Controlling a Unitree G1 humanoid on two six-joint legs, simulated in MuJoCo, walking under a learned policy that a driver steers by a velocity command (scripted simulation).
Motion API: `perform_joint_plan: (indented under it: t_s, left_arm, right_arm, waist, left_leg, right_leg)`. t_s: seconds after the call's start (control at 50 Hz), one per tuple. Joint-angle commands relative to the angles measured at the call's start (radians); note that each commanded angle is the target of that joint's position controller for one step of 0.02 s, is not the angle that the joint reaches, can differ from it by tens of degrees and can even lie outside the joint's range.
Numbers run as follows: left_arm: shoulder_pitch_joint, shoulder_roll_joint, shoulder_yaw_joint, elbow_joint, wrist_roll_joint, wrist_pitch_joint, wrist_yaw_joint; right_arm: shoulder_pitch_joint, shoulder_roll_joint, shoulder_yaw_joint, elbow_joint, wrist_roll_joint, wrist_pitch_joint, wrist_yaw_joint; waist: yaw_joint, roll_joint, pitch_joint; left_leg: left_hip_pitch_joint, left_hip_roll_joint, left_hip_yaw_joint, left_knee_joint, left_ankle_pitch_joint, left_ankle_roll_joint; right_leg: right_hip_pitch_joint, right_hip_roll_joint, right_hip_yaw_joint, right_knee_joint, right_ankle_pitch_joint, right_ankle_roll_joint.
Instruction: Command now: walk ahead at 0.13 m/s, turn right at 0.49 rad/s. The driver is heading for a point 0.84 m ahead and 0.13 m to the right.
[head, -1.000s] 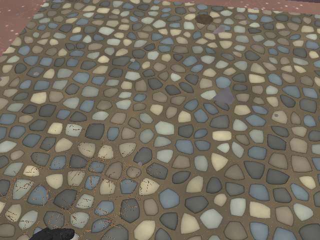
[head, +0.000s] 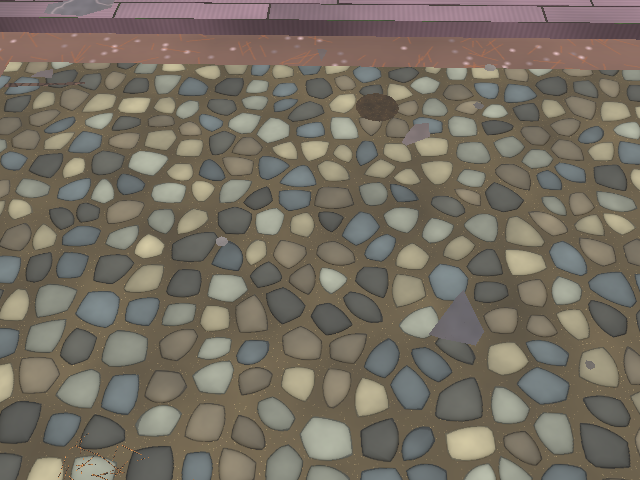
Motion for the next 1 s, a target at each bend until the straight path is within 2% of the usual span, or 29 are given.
perform_joint_plan:
  t_s: [0.02, 0.04, 0.06, 0.08, 0.1, 0.14, 0.18, 0.22, 0.32, 0.36, 0.4, 0.42, 0.44, 0.46, 0.48, 0.5, 0.56, 0.68, 0.76, 0.8, 0.84, 0.86, 0.88, 0.9, 0.92, 0.94, 0.96, 0.98, 1.0]
  left_arm:
    - [0.208, 0.304, 0.085, -0.055, 0.014, 0.004, 0.031]
    - [0.178, 0.234, 0.07, -0.082, 0.005, 0.012, 0.027]
    - [0.115, 0.193, 0.059, -0.097, -0.002, 0.016, 0.031]
    - [0.09, 0.162, 0.052, -0.092, -0.021, 0.023, 0.036]
    - [0.067, 0.146, 0.047, -0.095, -0.028, 0.028, 0.043]
    - [0.035, 0.158, 0.051, -0.115, -0.008, 0.034, 0.053]
    - [0.04, 0.172, 0.058, -0.126, -0.004, 0.029, 0.067]
    - [0.056, 0.186, 0.064, -0.127, -0.013, 0.026, 0.077]
    - [0.095, 0.195, 0.068, -0.129, -0.02, 0.038, 0.076]
    - [0.095, 0.187, 0.065, -0.13, -0.023, 0.045, 0.073]
    - [0.073, 0.153, 0.053, -0.137, -0.023, 0.05, 0.072]
    - [0.063, 0.092, 0.034, -0.143, -0.02, 0.047, 0.072]
    - [0.077, 0.01, 0.011, -0.16, -0.023, 0.037, 0.07]
    - [0.054, 0.074, 0.023, -0.198, -0.027, 0.017, 0.066]
    - [0.074, 0.125, 0.036, -0.172, -0.025, 0.008, 0.063]
    - [0.094, 0.136, 0.042, -0.145, -0.02, 0.005, 0.058]
    - [0.052, 0.102, 0.037, -0.14, -0.012, -0.01, 0.047]
    - [-0.103, 0.026, 0.005, -0.186, -0.018, -0.024, 0.029]
    - [-0.172, 0.035, 0.004, -0.205, -0.032, -0.033, 0.008]
    - [-0.165, 0.056, 0.01, -0.209, -0.035, -0.037, 0.002]
    - [-0.019, 0.105, 0.037, -0.168, -0.026, -0.037, 0.009]
    - [0.134, 0.151, 0.06, -0.124, -0.021, -0.033, 0.02]
    - [0.336, 0.233, 0.079, -0.09, -0.006, -0.022, 0.038]
    - [0.346, 0.274, 0.078, -0.073, -0.006, -0.019, 0.031]
    - [0.321, 0.18, 0.055, -0.072, -0.012, -0.02, 0.029]
    - [0.255, 0.149, 0.041, -0.072, -0.016, -0.022, 0.03]
    - [0.195, 0.13, 0.033, -0.075, -0.012, -0.024, 0.028]
    - [0.15, 0.109, 0.027, -0.076, -0.004, -0.026, 0.025]
    - [0.126, 0.096, 0.024, -0.075, 0.004, -0.03, 0.024]
  right_arm:
    - [0.108, -0.055, 0.006, -0.108, -0.039, -0.016, 0.013]
    - [0.066, -0.128, -0.01, -0.09, -0.012, -0.021, 0.029]
    - [-0.01, -0.132, -0.012, -0.112, 0.01, -0.017, 0.03]
    - [-0.025, -0.122, -0.014, -0.104, 0.002, -0.01, 0.021]
    - [-0.04, -0.136, -0.022, -0.11, -0.009, 0.0, 0.012]
    - [-0.046, -0.118, -0.02, -0.121, -0.013, 0.006, 0.014]
    - [-0.053, -0.103, -0.016, -0.122, -0.013, -0.006, 0.014]
    - [-0.08, -0.09, -0.011, -0.128, -0.014, -0.02, 0.016]
    - [-0.126, -0.098, -0.013, -0.145, 0.004, -0.051, 0.031]
    - [-0.108, -0.098, -0.016, -0.144, 0.012, -0.065, 0.036]
    - [-0.019, -0.105, -0.027, -0.115, 0.014, -0.076, 0.036]
    - [0.084, -0.147, -0.039, -0.092, 0.004, -0.079, 0.028]
    - [0.145, -0.212, -0.048, -0.08, -0.024, -0.072, 0.025]
    - [0.131, -0.251, -0.063, -0.078, -0.043, -0.075, 0.037]
    - [0.082, -0.182, -0.047, -0.093, -0.022, -0.078, 0.037]
    - [0.062, -0.139, -0.034, -0.095, -0.007, -0.078, 0.035]
    - [0.077, -0.123, -0.023, -0.082, -0.01, -0.076, 0.032]
    - [0.151, -0.139, -0.02, -0.036, 0.006, -0.065, 0.032]
    - [0.207, -0.17, -0.023, -0.004, 0.02, -0.051, 0.039]
    - [0.214, -0.182, -0.028, 0.01, 0.027, -0.042, 0.038]
    - [0.193, -0.193, -0.03, 0.014, 0.033, -0.035, 0.033]
    - [0.19, -0.177, -0.023, 0.009, 0.026, -0.037, 0.031]
    - [0.179, -0.108, 0.004, -0.03, -0.012, -0.047, 0.03]
    - [0.276, -0.019, 0.031, -0.045, 0.002, -0.07, 0.036]
    - [0.192, -0.133, 0.001, -0.04, 0.028, -0.085, 0.041]
    - [0.104, -0.158, -0.008, -0.067, 0.04, -0.093, 0.046]
    - [0.07, -0.14, -0.005, -0.066, 0.029, -0.093, 0.042]
    - [0.06, -0.127, -0.008, -0.067, 0.012, -0.089, 0.041]
    - [0.081, -0.108, -0.006, -0.062, 0.01, -0.08, 0.044]
  waist:
    - [0.034, -0.272, -0.409]
    - [0.086, -0.106, -0.437]
    - [0.076, -0.058, -0.325]
    - [0.051, 0.027, -0.233]
    - [0.033, 0.007, -0.186]
    - [0.011, -0.086, -0.139]
    - [0.016, -0.106, -0.138]
    - [0.032, -0.101, -0.147]
    - [0.058, -0.124, -0.13]
    - [0.039, -0.126, -0.116]
    - [-0.022, -0.098, -0.101]
    - [-0.06, -0.023, -0.123]
    - [-0.049, 0.179, -0.127]
    - [-0.028, 0.275, -0.036]
    - [-0.014, 0.213, 0.02]
    - [-0.004, 0.177, 0.032]
    - [-0.012, 0.147, 0.032]
    - [-0.066, 0.157, 0.033]
    - [-0.087, 0.159, 0.054]
    - [-0.061, 0.172, 0.054]
    - [0.04, 0.158, -0.041]
    - [0.114, 0.132, -0.148]
    - [0.184, -0.035, -0.327]
    - [0.117, -0.302, -0.443]
    - [0.148, -0.178, -0.336]
    - [0.131, -0.138, -0.195]
    - [0.1, -0.057, -0.129]
    - [0.069, -0.047, -0.077]
    - [0.036, -0.071, -0.067]
  left_leg:
    - [-0.504, -0.129, -0.171, 0.787, -0.29, -0.066]
    - [-0.534, -0.057, -0.312, 0.831, -0.229, -0.047]
    - [-0.571, -0.027, -0.297, 0.8, -0.149, -0.035]
    - [-0.576, 0.016, -0.286, 0.703, -0.082, -0.035]
    - [-0.543, 0.044, -0.286, 0.601, -0.024, -0.032]
    - [-0.462, 0.026, -0.255, 0.479, 0.046, -0.035]
    - [-0.429, 0.015, -0.252, 0.363, 0.068, -0.047]
    - [-0.404, 0.009, -0.256, 0.263, 0.111, -0.058]
    - [-0.329, -0.024, -0.252, 0.088, 0.146, -0.051]
    - [-0.248, -0.033, -0.245, 0.002, 0.157, -0.032]
    - [-0.06, -0.01, -0.24, -0.136, 0.21, -0.003]
    - [0.08, 0.123, -0.357, -0.2, 0.124, 0.04]
    - [0.168, 0.31, -0.646, -0.322, -0.14, 0.123]
    - [0.097, 0.401, -0.892, -0.392, -0.341, 0.216]
    - [0.074, 0.372, -0.833, -0.394, -0.349, 0.22]
    - [0.077, 0.316, -0.73, -0.383, -0.256, 0.188]
    - [0.044, 0.238, -0.534, -0.408, 0.006, 0.157]
    - [0.005, 0.193, -0.334, -0.423, 0.31, 0.162]
    - [0.027, 0.227, -0.322, -0.397, 0.366, 0.164]
    - [0.067, 0.257, -0.331, -0.364, 0.466, 0.155]
    - [0.07, 0.228, -0.268, -0.194, 0.806, 0.122]
    - [-0.016, 0.183, -0.22, -0.007, 0.85, 0.092]
    - [-0.258, 0.124, -0.176, 0.344, 0.499, 0.051]
    - [-0.571, -0.03, -0.235, 0.619, -0.138, 0.009]
    - [-0.678, 0.029, -0.303, 0.714, -0.121, 0.017]
    - [-0.718, 0.07, -0.272, 0.707, -0.024, 0.028]
    - [-0.677, 0.104, -0.255, 0.665, 0.06, 0.024]
    - [-0.642, 0.124, -0.252, 0.613, 0.113, 0.014]
    - [-0.584, 0.14, -0.259, 0.59, 0.147, 0.008]
  right_leg:
    - [0.734, -0.394, 0.679, -0.079, 0.721, -0.375]
    - [0.681, -0.348, 0.608, -0.123, 0.531, -0.344]
    - [0.573, -0.299, 0.501, -0.143, 0.379, -0.29]
    - [0.448, -0.243, 0.435, -0.186, 0.151, -0.234]
    - [0.342, -0.21, 0.419, -0.233, -0.086, -0.206]
    - [0.21, -0.148, 0.42, -0.311, -0.337, -0.191]
    - [0.182, -0.135, 0.414, -0.327, -0.359, -0.196]
    - [0.182, -0.128, 0.412, -0.314, -0.367, -0.187]
    - [0.173, -0.123, 0.472, -0.287, -0.457, -0.168]
    - [0.144, -0.113, 0.495, -0.262, -0.496, -0.154]
    - [0.036, -0.059, 0.474, -0.184, -0.549, -0.106]
    - [-0.081, -0.005, 0.391, -0.011, -0.572, -0.049]
    - [-0.242, 0.123, 0.186, 0.278, -0.514, 0.008]
    - [-0.394, 0.07, 0.185, 0.428, -0.482, 0.009]
    - [-0.424, 0.032, 0.207, 0.497, -0.404, 0.018]
    - [-0.422, 0.025, 0.198, 0.518, -0.334, 0.029]
    - [-0.367, -0.007, 0.146, 0.494, -0.167, 0.051]
    - [-0.205, -0.043, 0.025, 0.195, 0.015, 0.085]
    - [-0.099, -0.019, -0.01, 0.047, -0.006, 0.064]
    - [-0.047, -0.009, -0.011, -0.008, -0.048, 0.03]
    - [0.198, 0.032, -0.04, -0.08, -0.033, -0.022]
    - [0.44, 0.009, -0.017, -0.071, -0.016, -0.056]
    - [0.77, -0.231, 0.252, -0.018, 0.027, -0.127]
    - [0.959, -0.409, 0.695, -0.168, -0.209, -0.269]
    - [0.872, -0.372, 0.673, -0.221, -0.312, -0.236]
    - [0.742, -0.331, 0.526, -0.239, -0.249, -0.201]
    - [0.61, -0.285, 0.429, -0.265, -0.146, -0.186]
    - [0.509, -0.248, 0.36, -0.297, -0.065, -0.182]
    - [0.441, -0.227, 0.315, -0.329, -0.017, -0.181]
